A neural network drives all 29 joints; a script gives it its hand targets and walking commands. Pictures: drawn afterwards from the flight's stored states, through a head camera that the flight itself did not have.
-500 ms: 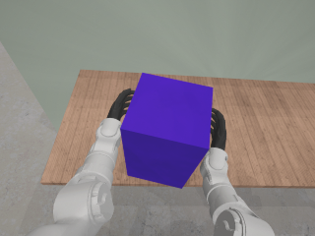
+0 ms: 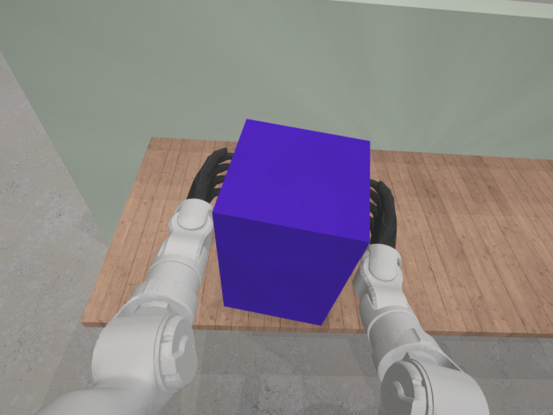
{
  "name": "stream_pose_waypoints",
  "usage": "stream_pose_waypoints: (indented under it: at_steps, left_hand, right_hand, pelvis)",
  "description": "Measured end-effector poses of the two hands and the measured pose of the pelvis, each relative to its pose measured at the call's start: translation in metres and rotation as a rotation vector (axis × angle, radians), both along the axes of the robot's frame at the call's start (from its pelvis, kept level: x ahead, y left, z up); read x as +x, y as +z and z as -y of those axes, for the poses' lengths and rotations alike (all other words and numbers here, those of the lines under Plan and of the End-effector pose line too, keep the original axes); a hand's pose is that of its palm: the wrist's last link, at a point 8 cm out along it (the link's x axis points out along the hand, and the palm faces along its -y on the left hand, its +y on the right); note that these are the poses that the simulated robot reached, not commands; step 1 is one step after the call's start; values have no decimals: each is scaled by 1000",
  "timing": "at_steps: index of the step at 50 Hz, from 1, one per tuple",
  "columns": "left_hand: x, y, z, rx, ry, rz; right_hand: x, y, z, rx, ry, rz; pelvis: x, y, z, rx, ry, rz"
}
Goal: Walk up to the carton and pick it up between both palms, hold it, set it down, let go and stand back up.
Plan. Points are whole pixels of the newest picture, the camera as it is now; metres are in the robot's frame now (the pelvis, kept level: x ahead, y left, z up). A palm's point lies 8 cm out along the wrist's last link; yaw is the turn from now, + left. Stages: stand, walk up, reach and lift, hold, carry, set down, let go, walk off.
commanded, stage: reach and lift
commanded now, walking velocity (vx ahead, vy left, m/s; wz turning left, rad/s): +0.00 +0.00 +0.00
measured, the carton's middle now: (288, 233) +0.40 +0.00 +0.02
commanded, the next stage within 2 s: none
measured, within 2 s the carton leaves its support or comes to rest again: neither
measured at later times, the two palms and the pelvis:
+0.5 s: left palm (198, 184) +0.40 +0.13 +0.14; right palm (397, 218) +0.36 -0.15 +0.12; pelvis -0.01 +0.00 +0.00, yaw +1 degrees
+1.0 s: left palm (191, 177) +0.37 +0.13 +0.17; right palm (410, 197) +0.36 -0.15 +0.17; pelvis -0.01 -0.01 +0.00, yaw +1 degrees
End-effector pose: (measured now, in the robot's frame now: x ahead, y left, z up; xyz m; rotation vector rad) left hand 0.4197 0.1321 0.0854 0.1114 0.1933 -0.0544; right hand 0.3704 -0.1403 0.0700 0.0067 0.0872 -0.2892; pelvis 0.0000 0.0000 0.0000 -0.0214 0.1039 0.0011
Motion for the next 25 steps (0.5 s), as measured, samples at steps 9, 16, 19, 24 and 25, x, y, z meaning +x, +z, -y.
stream_pose_waypoints:
  at_steps: [9,16,19,24,25]
  left_hand:
    - [-8,21,-5,-11,30,7]
    - [-15,36,-1,-20,39,7]
    - [-18,43,2,-15,44,7]
    - [-24,52,3,-3,61,-1]
    - [-25,53,3,-2,65,-4]
  right_hand:
    - [0,23,-4,-14,28,5]
    - [-5,37,1,-4,32,4]
    - [-7,42,3,10,34,7]
    - [-8,51,5,23,52,1]
    - [-8,53,5,24,56,-1]
  pelvis:
    - [2,1,-2,1,18,91]
    - [-1,1,-4,3,18,147]
    - [-3,1,-4,4,15,162]
    - [-5,1,-3,6,11,186]
    - [-5,1,-3,7,12,189]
